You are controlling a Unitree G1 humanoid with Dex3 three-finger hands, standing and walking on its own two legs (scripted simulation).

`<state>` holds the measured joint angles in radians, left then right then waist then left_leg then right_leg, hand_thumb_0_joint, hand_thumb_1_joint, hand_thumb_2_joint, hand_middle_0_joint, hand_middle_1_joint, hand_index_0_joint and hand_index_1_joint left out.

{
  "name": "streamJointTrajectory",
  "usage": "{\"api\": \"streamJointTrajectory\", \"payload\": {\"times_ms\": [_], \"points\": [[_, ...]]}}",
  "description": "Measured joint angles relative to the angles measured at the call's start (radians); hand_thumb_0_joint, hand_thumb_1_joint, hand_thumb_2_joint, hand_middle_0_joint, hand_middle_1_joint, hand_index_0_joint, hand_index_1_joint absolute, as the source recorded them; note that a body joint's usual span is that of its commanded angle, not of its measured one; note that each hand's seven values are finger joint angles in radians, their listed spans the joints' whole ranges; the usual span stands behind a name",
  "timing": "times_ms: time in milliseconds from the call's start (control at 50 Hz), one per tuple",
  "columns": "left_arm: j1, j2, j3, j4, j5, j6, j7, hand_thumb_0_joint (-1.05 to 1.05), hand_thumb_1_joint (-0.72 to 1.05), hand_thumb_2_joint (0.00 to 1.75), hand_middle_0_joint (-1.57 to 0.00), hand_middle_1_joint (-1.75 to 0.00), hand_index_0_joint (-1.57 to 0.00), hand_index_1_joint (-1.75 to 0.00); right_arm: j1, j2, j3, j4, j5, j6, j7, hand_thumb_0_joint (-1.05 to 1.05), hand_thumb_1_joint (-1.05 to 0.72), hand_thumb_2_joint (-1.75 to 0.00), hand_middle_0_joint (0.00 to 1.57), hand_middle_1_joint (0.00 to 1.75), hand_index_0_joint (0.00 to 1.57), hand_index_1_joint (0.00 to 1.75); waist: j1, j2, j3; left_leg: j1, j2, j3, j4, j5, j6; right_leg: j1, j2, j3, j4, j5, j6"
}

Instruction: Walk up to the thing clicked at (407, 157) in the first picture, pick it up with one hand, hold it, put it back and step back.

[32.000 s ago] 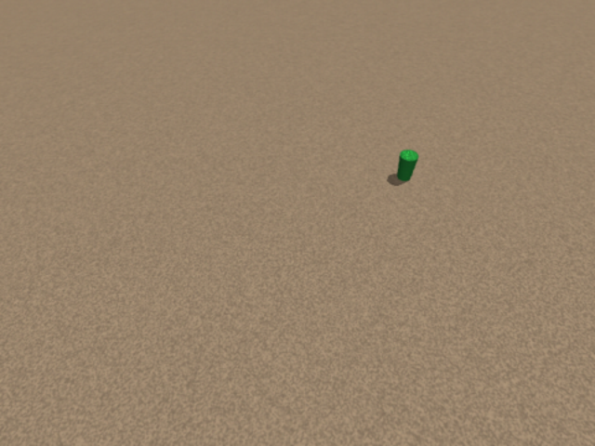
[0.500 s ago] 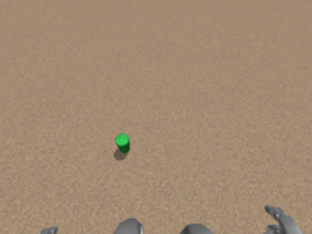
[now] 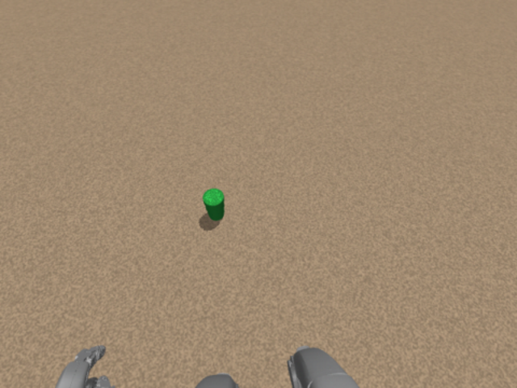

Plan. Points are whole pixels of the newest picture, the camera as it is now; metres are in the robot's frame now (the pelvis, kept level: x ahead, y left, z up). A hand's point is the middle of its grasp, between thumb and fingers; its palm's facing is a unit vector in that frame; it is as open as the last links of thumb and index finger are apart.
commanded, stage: step back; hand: left
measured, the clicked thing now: (215, 206) +0.85 +0.20 -0.69
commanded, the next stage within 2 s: stand in 1.42 s
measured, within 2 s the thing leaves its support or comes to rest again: neither
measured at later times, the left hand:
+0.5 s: hand out of the picture -0.10 +0.24 -0.13, palm faces +0.01 -0.90 -0.44, open 7.4 cm
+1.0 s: hand out of the picture -0.12 +0.24 -0.15, palm faces +0.05 -0.94 -0.35, open 7.4 cm
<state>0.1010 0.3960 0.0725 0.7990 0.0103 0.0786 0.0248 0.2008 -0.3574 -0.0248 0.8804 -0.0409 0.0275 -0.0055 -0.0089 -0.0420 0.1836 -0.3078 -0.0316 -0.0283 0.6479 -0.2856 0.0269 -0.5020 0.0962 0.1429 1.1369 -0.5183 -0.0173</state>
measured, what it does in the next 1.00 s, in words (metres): walks backwards: right foot, then left foot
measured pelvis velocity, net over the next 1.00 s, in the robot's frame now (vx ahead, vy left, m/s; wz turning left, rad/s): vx -0.18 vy -0.02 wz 0.04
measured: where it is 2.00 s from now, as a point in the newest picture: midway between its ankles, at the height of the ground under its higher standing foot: outside the picture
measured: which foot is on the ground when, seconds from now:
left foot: down 0.00-0.24, up 0.26-0.52, down 0.54-1.00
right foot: up 0.00-0.20, down 0.22-1.00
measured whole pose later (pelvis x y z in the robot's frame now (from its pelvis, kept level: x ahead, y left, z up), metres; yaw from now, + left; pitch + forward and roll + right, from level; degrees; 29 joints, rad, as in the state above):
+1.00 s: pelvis -0.18 -0.02 +0.01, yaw +2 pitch -3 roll +0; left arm 0.18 0.35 0.04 1.00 0.03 -0.02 -0.01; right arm 0.20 -0.38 -0.05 1.02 -0.04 -0.01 0.01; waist 0.03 0.00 0.06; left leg -0.24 -0.02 -0.02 0.59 -0.29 0.01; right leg -0.27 -0.04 -0.01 0.60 -0.29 0.01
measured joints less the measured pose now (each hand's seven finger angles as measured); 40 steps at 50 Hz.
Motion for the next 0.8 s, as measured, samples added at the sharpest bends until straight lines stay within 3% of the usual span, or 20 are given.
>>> {"api": "streamJointTrajectory", "payload": {"times_ms": [80, 140, 200, 240, 260, 300, 340, 400, 460, 520, 560, 620, 660, 720, 760, 800], "points": [[0.037, 0.002, 0.005, 0.017, 0.004, -0.006, -0.009, 0.01, 0.90, 0.90, -0.20, -0.30, -0.20, -0.30, -0.035, -0.003, -0.005, -0.026, -0.002, 0.000, -0.007, 0.01, -0.90, -0.90, 0.21, 0.30, 0.21, 0.30, 0.012, 0.012, -0.015, -0.036, 0.039, 0.011, -0.037, 0.059, 0.000, 0.054, 0.004, -0.014, 0.051, 0.003, 0.023], [0.063, 0.006, 0.003, 0.033, 0.008, -0.007, -0.018, 0.01, 0.90, 0.90, -0.20, -0.30, -0.20, -0.30, -0.067, -0.015, -0.009, -0.060, -0.003, -0.004, -0.009, 0.01, -0.90, -0.90, 0.21, 0.30, 0.21, 0.30, 0.021, 0.023, -0.016, -0.077, 0.066, 0.024, -0.037, 0.093, -0.008, 0.146, -0.037, -0.043, -0.110, -0.002, 0.035], [0.084, 0.007, 0.001, 0.054, 0.009, -0.017, -0.025, 0.01, 0.90, 0.90, -0.20, -0.30, -0.20, -0.30, -0.096, -0.036, -0.010, -0.082, 0.001, 0.005, -0.006, 0.01, -0.90, -0.90, 0.21, 0.30, 0.21, 0.30, 0.033, 0.036, -0.022, -0.134, 0.089, 0.033, -0.012, 0.119, -0.034, 0.257, -0.077, -0.085, -0.376, 0.064, 0.018], [0.092, -0.011, 0.003, 0.074, 0.018, -0.027, -0.025, 0.01, 0.90, 0.90, -0.20, -0.30, -0.20, -0.30, -0.117, -0.060, -0.017, -0.080, 0.009, 0.017, -0.006, 0.01, -0.90, -0.90, 0.21, 0.30, 0.21, 0.30, 0.030, 0.083, -0.017, -0.179, 0.111, -0.002, 0.030, 0.112, -0.037, 0.287, -0.054, -0.116, -0.467, 0.076, 0.013], [0.098, -0.020, 0.001, 0.079, 0.023, -0.026, -0.029, 0.01, 0.90, 0.90, -0.20, -0.30, -0.20, -0.30, -0.118, -0.064, -0.023, -0.073, 0.013, 0.023, -0.011, 0.01, -0.90, -0.90, 0.21, 0.30, 0.21, 0.30, 0.027, 0.096, -0.017, -0.201, 0.086, -0.044, 0.072, 0.021, -0.033, 0.272, -0.051, -0.127, -0.452, 0.085, 0.008], [0.121, -0.025, -0.006, 0.080, 0.028, -0.024, -0.031, 0.01, 0.90, 0.89, -0.20, -0.30, -0.20, -0.30, -0.102, -0.058, -0.030, -0.056, 0.019, 0.035, -0.020, 0.01, -0.90, -0.90, 0.20, 0.30, 0.20, 0.30, 0.049, 0.071, -0.034, -0.244, 0.002, -0.088, 0.243, -0.139, -0.038, 0.238, -0.078, -0.111, -0.432, 0.106, -0.002], [0.134, -0.034, -0.011, 0.087, 0.030, -0.026, -0.025, 0.01, 0.90, 0.89, -0.20, -0.30, -0.20, -0.30, -0.080, -0.062, -0.028, -0.043, 0.026, 0.035, -0.020, 0.01, -0.90, -0.90, 0.20, 0.30, 0.20, 0.30, 0.054, 0.061, -0.043, -0.260, -0.058, -0.113, 0.399, -0.162, -0.037, 0.228, -0.100, -0.106, -0.453, 0.138, -0.003], [0.138, -0.038, -0.011, 0.087, 0.038, -0.039, -0.019, 0.01, 0.90, 0.89, -0.21, -0.30, -0.21, -0.30, -0.040, -0.067, -0.027, -0.025, 0.026, 0.023, -0.016, 0.01, -0.90, -0.90, 0.20, 0.30, 0.20, 0.30, 0.049, 0.064, -0.054, -0.216, -0.076, -0.104, 0.469, -0.161, -0.041, 0.211, -0.117, -0.122, -0.474, 0.172, -0.001], [0.129, -0.029, -0.007, 0.074, 0.042, -0.058, -0.018, 0.01, 0.90, 0.89, -0.21, -0.30, -0.21, -0.30, 0.000, -0.062, -0.026, 0.008, 0.017, 0.023, -0.008, 0.01, -0.90, -0.90, 0.20, 0.30, 0.20, 0.30, 0.045, 0.069, -0.064, -0.112, -0.041, -0.067, 0.351, -0.198, -0.046, 0.195, -0.127, -0.153, -0.471, 0.185, -0.003], [0.116, -0.013, -0.006, 0.065, 0.038, -0.069, -0.020, 0.01, 0.90, 0.89, -0.21, -0.30, -0.21, -0.30, 0.023, -0.049, -0.027, 0.048, 0.009, 0.018, 0.004, 0.01, -0.90, -0.90, 0.20, 0.30, 0.20, 0.30, 0.041, 0.063, -0.076, 0.010, -0.001, -0.021, 0.126, -0.229, -0.034, 0.176, -0.143, -0.185, -0.450, 0.185, 0.001], [0.104, 0.002, -0.008, 0.071, 0.033, -0.065, -0.022, 0.01, 0.90, 0.89, -0.21, -0.30, -0.21, -0.30, 0.022, -0.031, -0.033, 0.075, 0.007, 0.003, 0.009, 0.01, -0.91, -0.90, 0.20, 0.30, 0.20, 0.30, 0.040, 0.033, -0.070, 0.079, -0.011, 0.002, -0.024, -0.093, -0.022, 0.163, -0.170, -0.183, -0.420, 0.179, 0.012], [0.110, 0.004, -0.011, 0.111, 0.020, -0.054, -0.023, 0.01, 0.90, 0.90, -0.20, -0.30, -0.20, -0.30, 0.032, -0.007, -0.027, 0.088, 0.001, -0.017, 0.020, 0.01, -0.90, -0.90, 0.20, 0.30, 0.20, 0.30, 0.030, 0.014, -0.094, 0.084, -0.019, 0.010, -0.039, -0.056, -0.002, 0.147, -0.147, -0.139, -0.363, 0.062, 0.007], [0.116, 0.008, -0.012, 0.135, 0.013, -0.055, -0.030, 0.01, 0.90, 0.90, -0.20, -0.30, -0.20, -0.30, 0.035, 0.005, -0.018, 0.092, -0.001, -0.029, 0.021, 0.01, -0.90, -0.90, 0.20, 0.30, 0.20, 0.30, 0.021, 0.012, -0.109, 0.094, -0.009, 0.008, -0.058, -0.045, -0.001, 0.146, -0.128, -0.126, -0.334, 0.050, 0.003], [0.121, 0.009, -0.010, 0.158, 0.008, -0.071, -0.038, 0.01, 0.90, 0.90, -0.20, -0.30, -0.20, -0.30, 0.028, 0.013, -0.009, 0.095, -0.002, -0.039, 0.023, 0.01, -0.90, -0.90, 0.21, 0.30, 0.20, 0.30, 0.018, 0.009, -0.122, 0.100, 0.006, 0.013, -0.067, -0.036, -0.018, 0.189, -0.125, -0.134, -0.426, 0.094, 0.001], [0.117, -0.003, -0.009, 0.177, 0.011, -0.083, -0.036, 0.01, 0.90, 0.90, -0.20, -0.30, -0.20, -0.30, 0.014, 0.008, -0.008, 0.097, 0.004, -0.031, 0.024, 0.01, -0.90, -0.90, 0.21, 0.30, 0.20, 0.30, 0.019, 0.032, -0.119, 0.095, 0.030, 0.009, -0.038, -0.051, -0.031, 0.233, -0.105, -0.146, -0.524, 0.215, 0.003], [0.114, -0.020, -0.013, 0.190, 0.019, -0.094, -0.033, 0.01, 0.90, 0.90, -0.20, -0.30, -0.20, -0.30, 0.005, 0.003, -0.009, 0.101, 0.011, -0.019, 0.020, 0.01, -0.90, -0.90, 0.21, 0.30, 0.20, 0.30, 0.018, 0.062, -0.125, 0.076, 0.045, -0.019, 0.008, -0.105, -0.025, 0.245, -0.083, -0.166, -0.548, 0.254, 0.003]]}}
